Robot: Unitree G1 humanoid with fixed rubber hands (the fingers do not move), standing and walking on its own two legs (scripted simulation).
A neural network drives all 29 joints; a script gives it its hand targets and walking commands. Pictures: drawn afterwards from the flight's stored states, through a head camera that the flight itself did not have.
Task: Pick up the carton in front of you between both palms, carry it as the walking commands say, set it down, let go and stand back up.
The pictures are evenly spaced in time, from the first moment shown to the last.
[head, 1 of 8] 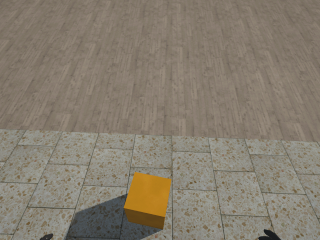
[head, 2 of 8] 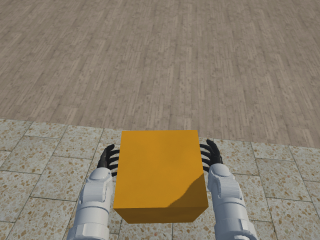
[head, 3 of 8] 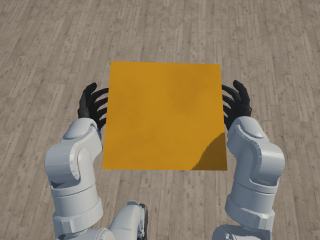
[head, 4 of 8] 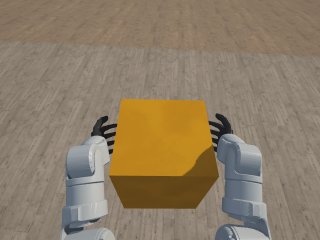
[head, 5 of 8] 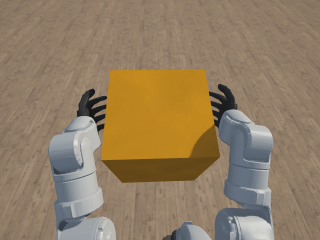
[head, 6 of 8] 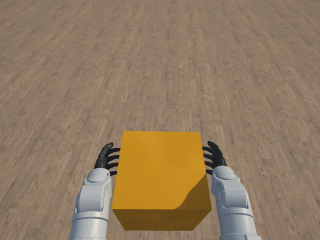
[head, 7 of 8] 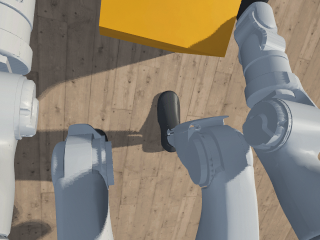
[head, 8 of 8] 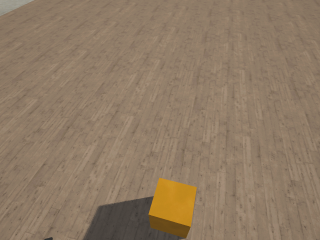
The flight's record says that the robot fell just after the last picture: no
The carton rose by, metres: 1.17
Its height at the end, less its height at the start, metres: +0.46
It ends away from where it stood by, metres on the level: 5.75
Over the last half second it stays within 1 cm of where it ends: yes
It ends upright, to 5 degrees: yes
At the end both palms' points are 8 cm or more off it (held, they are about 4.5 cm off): yes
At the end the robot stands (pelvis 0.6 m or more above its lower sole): yes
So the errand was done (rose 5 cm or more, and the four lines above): yes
